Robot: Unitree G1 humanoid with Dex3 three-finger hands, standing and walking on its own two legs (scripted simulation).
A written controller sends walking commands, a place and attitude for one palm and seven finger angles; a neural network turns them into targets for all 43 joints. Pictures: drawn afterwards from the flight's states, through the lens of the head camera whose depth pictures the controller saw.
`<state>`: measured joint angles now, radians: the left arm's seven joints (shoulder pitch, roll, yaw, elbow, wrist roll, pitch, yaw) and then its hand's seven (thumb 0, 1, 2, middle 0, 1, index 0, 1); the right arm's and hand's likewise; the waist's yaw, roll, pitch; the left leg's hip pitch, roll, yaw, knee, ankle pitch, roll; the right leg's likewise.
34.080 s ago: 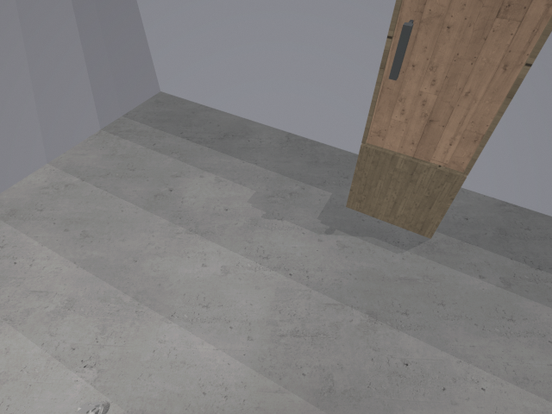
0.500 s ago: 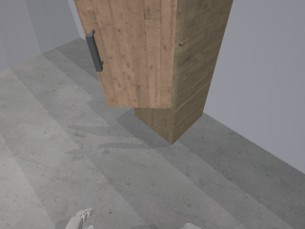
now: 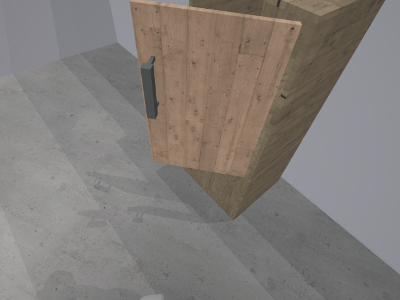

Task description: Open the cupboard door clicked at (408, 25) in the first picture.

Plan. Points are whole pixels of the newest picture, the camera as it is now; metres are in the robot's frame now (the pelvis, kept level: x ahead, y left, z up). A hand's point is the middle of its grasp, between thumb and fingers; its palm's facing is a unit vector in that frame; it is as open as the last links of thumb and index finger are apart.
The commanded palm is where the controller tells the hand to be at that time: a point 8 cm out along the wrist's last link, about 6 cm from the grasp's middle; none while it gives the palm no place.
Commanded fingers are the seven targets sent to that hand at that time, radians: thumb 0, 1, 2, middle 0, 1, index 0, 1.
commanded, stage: come to a stop and stand still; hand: left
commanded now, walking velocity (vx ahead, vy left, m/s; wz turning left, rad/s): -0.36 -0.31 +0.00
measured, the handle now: (152, 88) +0.61 +0.19 +0.06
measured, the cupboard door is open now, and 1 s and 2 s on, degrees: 40 40 40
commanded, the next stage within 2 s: look again from close up in 0.84 s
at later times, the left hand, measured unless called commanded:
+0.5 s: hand out of the picture +0.11 +0.15 -0.15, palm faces -0.05 -0.96 -0.26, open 7.3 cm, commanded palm none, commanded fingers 0.00 0.90 0.90 -0.20 -0.30 -0.20 -0.30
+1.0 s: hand out of the picture +0.02 +0.12 -0.16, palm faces -0.02 -0.98 -0.21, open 7.3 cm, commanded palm none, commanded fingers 0.00 0.90 0.90 -0.20 -0.30 -0.20 -0.30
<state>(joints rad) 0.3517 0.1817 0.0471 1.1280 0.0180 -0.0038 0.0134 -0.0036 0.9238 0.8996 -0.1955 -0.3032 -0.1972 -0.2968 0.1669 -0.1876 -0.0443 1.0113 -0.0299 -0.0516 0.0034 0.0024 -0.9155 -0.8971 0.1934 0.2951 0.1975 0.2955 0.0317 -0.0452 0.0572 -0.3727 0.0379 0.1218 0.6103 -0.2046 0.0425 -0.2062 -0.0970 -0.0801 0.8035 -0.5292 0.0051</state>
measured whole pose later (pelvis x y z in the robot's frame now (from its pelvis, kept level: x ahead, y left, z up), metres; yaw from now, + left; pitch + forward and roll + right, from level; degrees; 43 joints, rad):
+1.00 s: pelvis +0.02 -0.05 +0.01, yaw -1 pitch -1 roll -1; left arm 0.30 0.14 -0.01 1.11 0.01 -0.02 0.04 0.00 0.92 0.90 -0.20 -0.30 -0.20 -0.30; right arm 0.28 -0.17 -0.01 1.07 -0.01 -0.01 -0.02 0.01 -0.92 -0.90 0.20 0.30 0.20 0.30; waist -0.02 0.03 0.04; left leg -0.23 0.03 0.05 0.54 -0.29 0.00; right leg -0.18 -0.01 -0.07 0.50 -0.31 0.00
